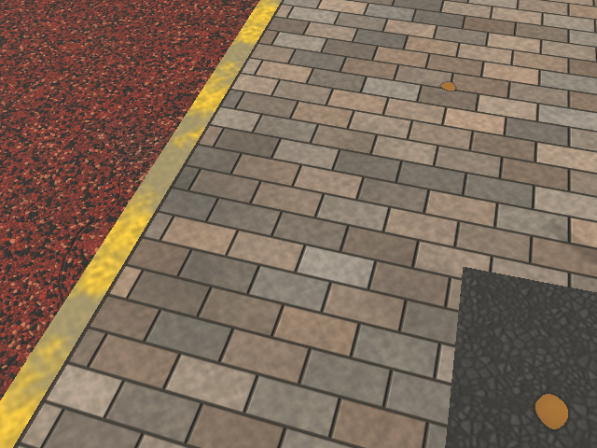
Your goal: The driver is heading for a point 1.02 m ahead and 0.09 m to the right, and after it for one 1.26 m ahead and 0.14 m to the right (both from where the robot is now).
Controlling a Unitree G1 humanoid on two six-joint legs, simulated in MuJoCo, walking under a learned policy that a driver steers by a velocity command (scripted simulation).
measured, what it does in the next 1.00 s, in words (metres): walks ahead: left foot, then right foot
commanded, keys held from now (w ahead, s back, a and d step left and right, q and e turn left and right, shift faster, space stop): no key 0.70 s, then w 0.30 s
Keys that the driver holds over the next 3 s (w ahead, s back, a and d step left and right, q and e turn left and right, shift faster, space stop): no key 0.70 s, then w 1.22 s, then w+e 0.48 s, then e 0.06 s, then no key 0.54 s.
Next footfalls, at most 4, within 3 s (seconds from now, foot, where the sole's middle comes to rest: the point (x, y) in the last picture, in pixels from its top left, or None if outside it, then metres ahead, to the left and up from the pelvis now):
0.18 left None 0.27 0.14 -0.79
0.46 right None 0.21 -0.11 -0.78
1.38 right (385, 385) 0.63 -0.11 -0.78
1.94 left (290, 270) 0.94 0.13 -0.78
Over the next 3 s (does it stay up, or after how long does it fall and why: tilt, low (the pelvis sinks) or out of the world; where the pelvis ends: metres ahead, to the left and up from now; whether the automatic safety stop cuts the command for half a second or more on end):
stays up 1.24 -0.05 -0.01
